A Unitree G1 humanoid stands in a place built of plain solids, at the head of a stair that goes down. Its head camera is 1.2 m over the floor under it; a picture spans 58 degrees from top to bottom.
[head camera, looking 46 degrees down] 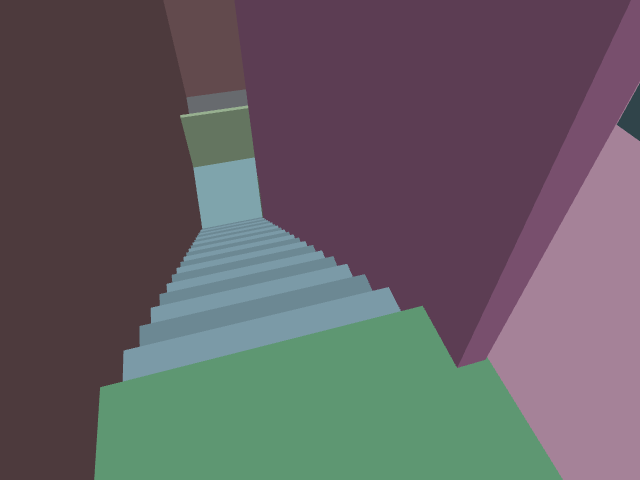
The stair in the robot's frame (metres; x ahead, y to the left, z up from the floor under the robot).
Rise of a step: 0.19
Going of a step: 0.24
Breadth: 1.02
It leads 16 degrees to the left of straight ahead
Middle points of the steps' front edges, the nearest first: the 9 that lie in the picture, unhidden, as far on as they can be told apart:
0.71 0.15 0.00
0.94 0.21 -0.19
1.16 0.28 -0.38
1.39 0.34 -0.57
1.61 0.41 -0.76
1.84 0.48 -0.95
2.06 0.54 -1.14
2.29 0.61 -1.33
2.52 0.67 -1.52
